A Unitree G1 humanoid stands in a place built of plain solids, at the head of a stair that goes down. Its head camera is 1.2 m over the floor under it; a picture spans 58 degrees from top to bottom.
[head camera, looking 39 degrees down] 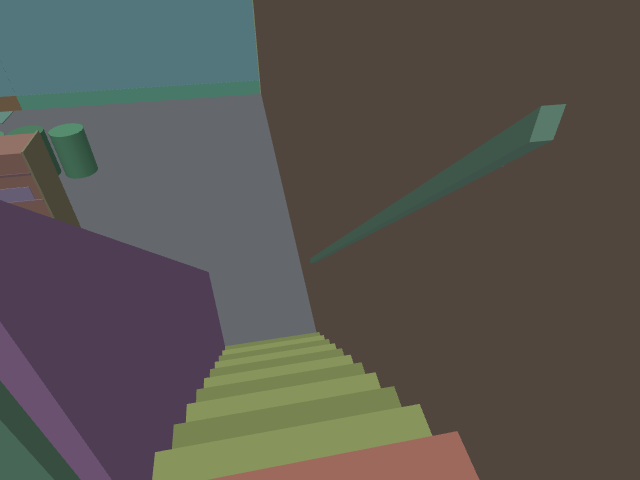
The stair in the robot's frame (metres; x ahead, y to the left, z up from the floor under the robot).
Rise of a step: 0.21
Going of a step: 0.21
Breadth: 0.90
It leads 11 degrees to the left of straight ahead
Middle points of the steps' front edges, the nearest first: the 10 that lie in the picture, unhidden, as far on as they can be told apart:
0.53 0.05 0.00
0.74 0.09 -0.21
0.95 0.13 -0.43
1.16 0.17 -0.64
1.37 0.21 -0.85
1.57 0.25 -1.06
1.78 0.29 -1.28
1.99 0.33 -1.49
2.20 0.37 -1.70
2.41 0.41 -1.92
